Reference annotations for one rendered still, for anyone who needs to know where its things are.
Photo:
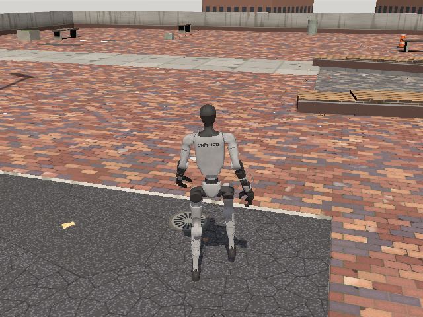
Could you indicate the robot left forearm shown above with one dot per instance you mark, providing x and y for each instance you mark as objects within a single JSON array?
[{"x": 180, "y": 172}]

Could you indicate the robot right foot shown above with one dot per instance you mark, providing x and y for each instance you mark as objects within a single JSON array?
[{"x": 231, "y": 252}]

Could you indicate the robot torso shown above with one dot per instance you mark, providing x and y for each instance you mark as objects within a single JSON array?
[{"x": 210, "y": 156}]

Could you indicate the robot right forearm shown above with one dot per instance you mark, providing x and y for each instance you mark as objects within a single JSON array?
[{"x": 243, "y": 178}]

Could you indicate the left robot hand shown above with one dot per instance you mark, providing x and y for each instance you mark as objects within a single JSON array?
[{"x": 179, "y": 182}]

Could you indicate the right robot hand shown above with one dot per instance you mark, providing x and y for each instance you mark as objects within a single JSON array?
[{"x": 250, "y": 197}]

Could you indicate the left robot upper arm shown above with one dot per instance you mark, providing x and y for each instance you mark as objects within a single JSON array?
[{"x": 185, "y": 150}]

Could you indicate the right robot upper arm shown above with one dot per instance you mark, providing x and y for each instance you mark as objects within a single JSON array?
[{"x": 233, "y": 150}]

